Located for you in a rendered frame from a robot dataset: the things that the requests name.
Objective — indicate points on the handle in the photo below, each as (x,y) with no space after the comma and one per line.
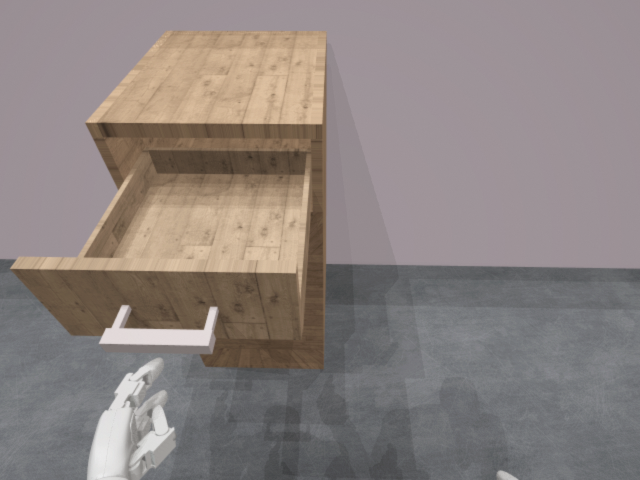
(172,341)

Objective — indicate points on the drawer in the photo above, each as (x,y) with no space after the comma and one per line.
(190,229)

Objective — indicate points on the cabinet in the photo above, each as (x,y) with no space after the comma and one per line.
(232,89)

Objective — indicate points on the left robot hand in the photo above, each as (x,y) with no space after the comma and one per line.
(122,445)

